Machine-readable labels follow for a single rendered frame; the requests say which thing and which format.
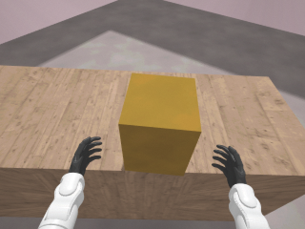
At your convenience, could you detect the carton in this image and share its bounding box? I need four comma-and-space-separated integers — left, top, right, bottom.
118, 73, 202, 177

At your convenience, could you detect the right robot hand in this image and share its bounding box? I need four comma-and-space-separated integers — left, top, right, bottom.
212, 144, 247, 189

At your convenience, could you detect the left robot hand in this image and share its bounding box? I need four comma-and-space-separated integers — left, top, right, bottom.
68, 136, 102, 176

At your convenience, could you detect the pedestal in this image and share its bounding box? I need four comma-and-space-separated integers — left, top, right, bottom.
0, 65, 305, 221

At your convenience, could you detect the right robot forearm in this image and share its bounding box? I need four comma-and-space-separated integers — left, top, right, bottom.
229, 183, 271, 229

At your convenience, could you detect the left robot forearm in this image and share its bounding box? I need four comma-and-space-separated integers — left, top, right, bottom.
38, 173, 85, 229

